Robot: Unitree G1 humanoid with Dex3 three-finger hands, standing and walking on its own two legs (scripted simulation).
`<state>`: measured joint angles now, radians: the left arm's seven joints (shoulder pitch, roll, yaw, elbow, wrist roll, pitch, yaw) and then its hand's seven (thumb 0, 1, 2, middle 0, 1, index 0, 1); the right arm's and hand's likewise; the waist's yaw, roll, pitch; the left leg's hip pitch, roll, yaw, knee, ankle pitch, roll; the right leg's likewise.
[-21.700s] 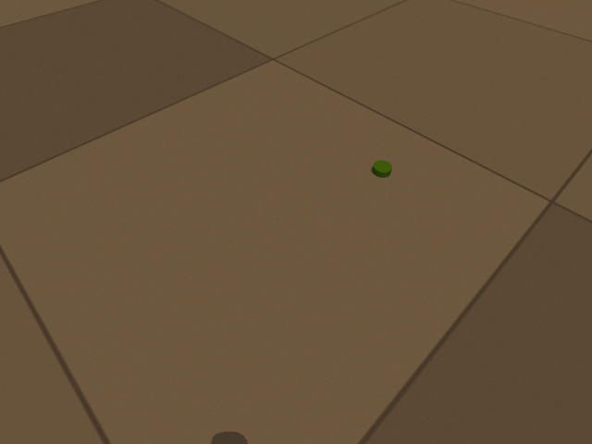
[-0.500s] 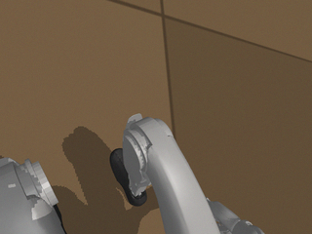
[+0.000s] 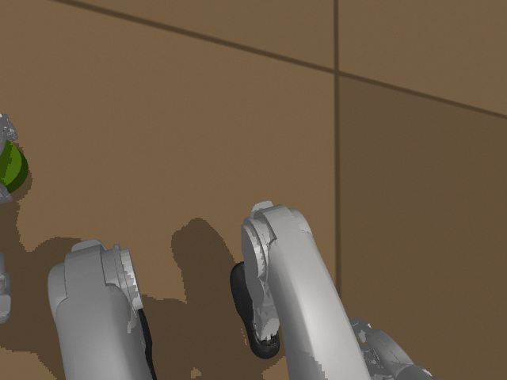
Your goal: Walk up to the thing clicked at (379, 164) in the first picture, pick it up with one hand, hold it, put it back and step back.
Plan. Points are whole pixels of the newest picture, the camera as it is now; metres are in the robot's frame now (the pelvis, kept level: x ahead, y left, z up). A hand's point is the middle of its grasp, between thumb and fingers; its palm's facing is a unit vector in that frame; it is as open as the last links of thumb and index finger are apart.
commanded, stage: settle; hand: left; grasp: from above
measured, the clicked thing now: out of the picture +0.46 +0.32 -0.22
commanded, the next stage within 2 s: lift in 0.12 s
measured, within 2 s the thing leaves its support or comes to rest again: neither
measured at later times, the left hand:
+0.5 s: hand out of the picture +0.44 +0.31 -0.12, palm faces -0.45 -0.10 -0.89, open 10.7 cm
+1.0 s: hand out of the picture +0.37 +0.31 +0.04, palm faces -0.42 -0.12 -0.90, open 10.8 cm
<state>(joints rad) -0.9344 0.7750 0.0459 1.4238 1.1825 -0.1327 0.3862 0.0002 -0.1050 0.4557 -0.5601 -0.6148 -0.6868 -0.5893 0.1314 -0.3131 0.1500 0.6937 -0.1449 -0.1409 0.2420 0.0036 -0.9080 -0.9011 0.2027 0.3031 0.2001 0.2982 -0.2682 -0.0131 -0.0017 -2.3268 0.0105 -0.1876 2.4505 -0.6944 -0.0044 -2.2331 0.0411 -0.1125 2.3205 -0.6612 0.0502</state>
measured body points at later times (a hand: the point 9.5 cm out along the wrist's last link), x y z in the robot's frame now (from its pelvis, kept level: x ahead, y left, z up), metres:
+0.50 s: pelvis +0.00 +0.00 +0.03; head +0.22 +0.07 +0.41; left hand +0.46 +0.32 -0.07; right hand +0.06 -0.27 -0.08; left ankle +0.07 +0.13 -0.29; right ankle +0.11 -0.12 -0.29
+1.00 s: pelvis -0.01 +0.00 +0.14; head +0.16 +0.05 +0.55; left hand +0.39 +0.32 +0.09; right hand +0.14 -0.26 +0.02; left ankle +0.07 +0.13 -0.29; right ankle +0.11 -0.12 -0.29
